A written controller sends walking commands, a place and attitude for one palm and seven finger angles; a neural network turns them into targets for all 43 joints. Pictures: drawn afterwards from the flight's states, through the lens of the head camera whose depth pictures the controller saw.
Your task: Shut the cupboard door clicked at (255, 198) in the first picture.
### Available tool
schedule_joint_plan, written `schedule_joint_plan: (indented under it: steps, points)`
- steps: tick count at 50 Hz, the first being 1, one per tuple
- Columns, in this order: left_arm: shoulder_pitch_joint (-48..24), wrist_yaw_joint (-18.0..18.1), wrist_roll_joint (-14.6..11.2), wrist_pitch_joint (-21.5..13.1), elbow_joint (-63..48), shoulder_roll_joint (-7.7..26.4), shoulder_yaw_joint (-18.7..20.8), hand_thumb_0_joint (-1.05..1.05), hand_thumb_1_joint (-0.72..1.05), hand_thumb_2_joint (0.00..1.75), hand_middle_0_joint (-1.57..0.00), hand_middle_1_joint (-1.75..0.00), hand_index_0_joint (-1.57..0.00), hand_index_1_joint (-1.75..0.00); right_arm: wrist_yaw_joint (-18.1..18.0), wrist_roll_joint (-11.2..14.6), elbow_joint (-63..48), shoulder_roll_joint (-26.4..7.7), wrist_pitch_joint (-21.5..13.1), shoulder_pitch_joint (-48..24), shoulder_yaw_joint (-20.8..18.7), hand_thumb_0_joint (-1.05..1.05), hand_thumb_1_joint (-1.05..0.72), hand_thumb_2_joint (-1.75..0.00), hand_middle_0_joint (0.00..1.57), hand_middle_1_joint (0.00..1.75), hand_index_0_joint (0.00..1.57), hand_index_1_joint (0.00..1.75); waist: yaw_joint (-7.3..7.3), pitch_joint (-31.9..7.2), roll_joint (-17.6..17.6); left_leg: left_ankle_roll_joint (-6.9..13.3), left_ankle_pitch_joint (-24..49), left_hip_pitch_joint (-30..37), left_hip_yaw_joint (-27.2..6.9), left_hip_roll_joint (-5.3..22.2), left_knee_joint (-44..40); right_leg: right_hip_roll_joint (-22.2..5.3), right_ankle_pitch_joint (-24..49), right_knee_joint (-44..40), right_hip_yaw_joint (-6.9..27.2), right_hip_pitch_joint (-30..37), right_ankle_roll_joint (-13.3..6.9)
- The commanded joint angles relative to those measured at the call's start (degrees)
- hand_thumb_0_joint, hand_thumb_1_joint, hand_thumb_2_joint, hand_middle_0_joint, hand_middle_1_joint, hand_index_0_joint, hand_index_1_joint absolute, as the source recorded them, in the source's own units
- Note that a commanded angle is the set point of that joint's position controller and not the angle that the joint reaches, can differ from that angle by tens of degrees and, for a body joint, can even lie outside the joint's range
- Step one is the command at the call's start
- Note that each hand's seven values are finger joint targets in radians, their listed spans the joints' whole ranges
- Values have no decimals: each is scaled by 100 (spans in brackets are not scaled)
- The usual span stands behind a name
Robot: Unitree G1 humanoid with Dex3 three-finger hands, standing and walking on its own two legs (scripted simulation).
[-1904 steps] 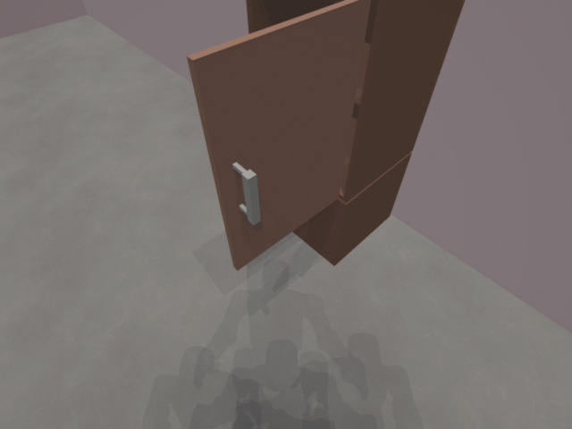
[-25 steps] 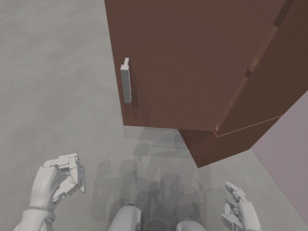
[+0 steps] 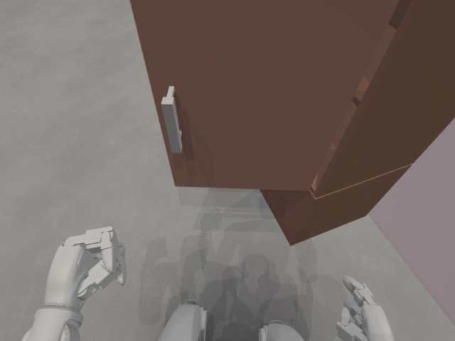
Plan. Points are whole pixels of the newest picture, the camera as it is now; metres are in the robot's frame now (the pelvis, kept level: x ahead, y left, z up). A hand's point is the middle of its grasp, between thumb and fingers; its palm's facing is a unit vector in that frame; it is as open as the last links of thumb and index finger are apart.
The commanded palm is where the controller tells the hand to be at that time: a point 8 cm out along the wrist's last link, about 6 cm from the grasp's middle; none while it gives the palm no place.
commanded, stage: bring the fist close to the handle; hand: left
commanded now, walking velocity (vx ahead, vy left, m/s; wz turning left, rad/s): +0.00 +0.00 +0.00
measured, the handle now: (174, 121) +0.54 +0.16 +0.06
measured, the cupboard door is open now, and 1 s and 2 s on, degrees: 67 67 64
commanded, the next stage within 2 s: push the door shut along its arc in 1.48 s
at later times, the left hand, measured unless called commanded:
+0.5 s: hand (149, 216) +0.30 +0.15 +0.06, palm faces -0.02 -1.00 -0.02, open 3.2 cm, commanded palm +0.29 +0.21 +0.06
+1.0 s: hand (178, 167) +0.41 +0.12 +0.06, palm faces +0.01 -1.00 -0.03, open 3.2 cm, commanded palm +0.40 +0.17 +0.06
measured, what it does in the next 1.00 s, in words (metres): stands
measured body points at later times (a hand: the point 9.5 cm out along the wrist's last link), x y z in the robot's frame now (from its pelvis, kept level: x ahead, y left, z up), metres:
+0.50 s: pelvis +0.00 +0.00 +0.01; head +0.06 +0.01 +0.45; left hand +0.30 +0.21 +0.06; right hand +0.16 -0.23 -0.08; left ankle +0.06 +0.11 -0.63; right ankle +0.00 -0.11 -0.63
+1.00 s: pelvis +0.00 +0.00 +0.01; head +0.08 +0.00 +0.45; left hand +0.40 +0.18 +0.07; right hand +0.10 -0.25 -0.10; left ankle +0.06 +0.11 -0.63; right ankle +0.00 -0.11 -0.63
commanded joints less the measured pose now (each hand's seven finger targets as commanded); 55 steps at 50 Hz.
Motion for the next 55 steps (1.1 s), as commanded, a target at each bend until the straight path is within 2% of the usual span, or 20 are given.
schedule_joint_plan:
  steps: [1,4,7,8,17,21,23,26,30,31,34,36,39,41,46,47,50,51,53,55]
  points:
    - [-239,-8,-85,-348,-1152,665,482,0,90,90,-130,-150,-130,-150,-33,18,-918,-703,-298,-252,-284,0,-90,-90,20,30,20,30,11,-1046,-15,141,793,1183,-105,-154,-968,84,1020,-1314,514,402,41]
    - [-261,-30,-88,-322,-1132,598,437,0,90,90,-130,-150,-130,-150,-29,17,-931,-688,-273,-265,-272,0,-90,-90,20,30,20,30,3,-1052,-44,133,849,1213,-95,-160,-967,66,1154,-1295,499,416,53]
    - [-1072,-13,-29,-378,-1193,504,156,0,90,90,-130,-150,-130,-150,-55,-2,-879,-731,-309,-250,-236,0,-90,-90,20,30,20,30,-182,-957,46,155,682,1176,-123,-151,-859,55,954,-1290,513,142,60]
    - [-1254,20,-4,-380,-1033,579,230,0,90,90,-130,-150,-130,-150,-64,-6,-830,-746,-311,-203,-232,0,-90,-90,20,30,20,30,-198,-927,-98,147,581,1123,-153,-135,-858,64,814,-1297,497,90,55]
    - [-2194,277,218,-25,-501,478,82,0,90,90,-130,-150,-130,-150,-14,14,-727,-752,-233,-196,-218,0,-90,-90,20,30,20,30,-64,-1511,135,143,876,1587,-144,-137,-1104,51,1211,-1279,407,358,30]
    - [-2779,536,357,71,-9,486,95,0,90,90,-130,-150,-130,-150,18,-1,-634,-770,-117,-159,-202,0,-90,-90,20,30,20,30,-131,-1257,10,132,768,1586,-177,-122,-1225,62,1123,-1364,363,274,32]
    - [-3043,640,424,16,151,318,-37,0,90,90,-130,-150,-130,-150,51,-14,-621,-754,-71,-166,-210,0,-90,-90,20,30,20,30,-153,-1354,-15,118,824,1682,-157,-119,-1250,35,1204,-1347,340,271,42]
    - [-3363,764,492,-95,440,392,52,0,90,90,-130,-150,-130,-150,80,-40,-537,-785,-7,-84,-235,0,-90,-90,20,30,20,30,-156,-1466,-136,116,966,1738,-154,-118,-1254,40,1373,-1332,338,358,28]
    - [-4000,840,591,-258,836,208,-151,0,90,90,-130,-150,-130,-150,124,-57,-445,-768,82,-89,-238,0,-90,-90,20,30,20,30,-245,-1388,-45,113,897,1772,-86,-127,-1258,6,1365,-1389,377,244,51]
    - [-4210,872,615,-268,1030,375,-12,0,90,90,-130,-150,-130,-150,119,-50,-386,-801,112,-35,-246,0,-90,-90,20,30,20,30,-278,-1323,-118,117,815,1721,-113,-116,-1265,22,1273,-1417,390,209,44]
    - [-4726,928,621,-353,1397,330,27,0,90,90,-130,-150,-130,-150,131,-62,-297,-794,168,-25,-254,0,-90,-90,20,30,20,30,-283,-1468,-164,104,837,1758,-95,-124,-1264,14,1323,-1409,403,235,53]
    - [-5019,962,646,-412,1533,398,76,0,90,90,-130,-150,-130,-150,131,-71,-251,-826,197,32,-277,0,-90,-90,20,30,20,30,-276,-1640,-31,99,927,1851,-95,-124,-1251,21,1413,-1378,415,248,43]
    - [-5634,1013,691,-472,1856,182,-122,0,90,90,-130,-150,-130,-150,158,-70,-134,-818,226,70,-292,0,-90,-90,20,30,20,30,-391,-1743,56,83,923,2037,-115,-108,-1251,16,1424,-1385,389,62,59]
    - [-5743,1062,715,-490,2185,395,125,0,90,90,-130,-150,-130,-150,163,-87,-72,-858,259,190,-316,0,-90,-90,20,30,20,30,-353,-1873,-90,86,1064,1994,-118,-108,-1225,37,1584,-1357,398,182,53]
    - [-6333,1154,826,-568,2790,289,111,0,90,90,-130,-150,-130,-150,234,-112,38,-851,361,353,-353,0,-90,-90,20,30,20,30,-414,-1975,23,74,1297,2072,-103,-111,-1178,45,1841,-1294,372,85,53]
    - [-6538,1172,857,-569,3038,208,41,0,90,90,-130,-150,-130,-150,243,-111,93,-837,393,362,-351,0,-90,-90,20,30,20,30,-512,-1884,-135,79,1238,2009,-95,-102,-1174,34,1818,-1323,375,20,78]
    - [-7249,1268,911,-636,3612,405,272,0,90,90,-130,-150,-130,-150,249,-133,185,-841,453,441,-342,0,-90,-90,20,30,20,30,-599,-1672,-268,107,854,1650,-55,-131,-1132,36,1494,-1408,459,-54,109]
    - [-7539,1309,961,-698,3684,612,419,0,90,90,-130,-150,-130,-150,236,-147,207,-874,465,493,-347,0,-90,-90,20,30,20,30,-617,-1723,-195,109,833,1646,-88,-130,-1125,44,1438,-1366,447,-104,93]
    - [-8074,1365,1022,-813,3921,501,358,0,90,90,-130,-150,-130,-150,251,-178,283,-839,487,542,-352,0,-90,-90,20,30,20,30,-690,-1935,-36,106,914,1762,-91,-134,-1065,36,1508,-1307,448,-215,97]
    - [-7959,1395,1058,-915,4140,602,532,0,90,90,-130,-150,-130,-150,297,-222,285,-848,508,636,-385,0,-90,-90,20,30,20,30,-578,-2256,88,90,1103,1854,-52,-145,-1021,44,1676,-1258,477,-111,92]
